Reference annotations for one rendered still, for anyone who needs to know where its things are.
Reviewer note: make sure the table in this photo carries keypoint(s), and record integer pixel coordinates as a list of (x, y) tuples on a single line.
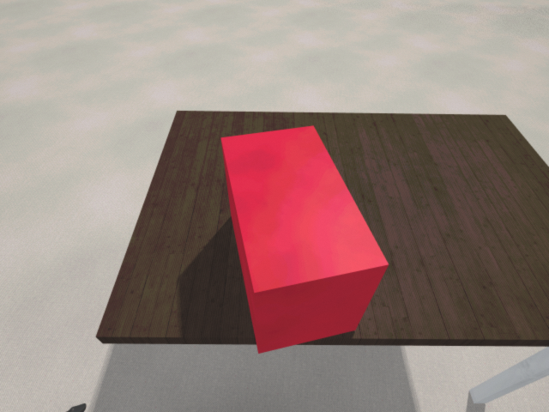
[(457, 203)]

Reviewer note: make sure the carton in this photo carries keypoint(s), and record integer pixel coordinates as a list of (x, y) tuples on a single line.
[(309, 261)]

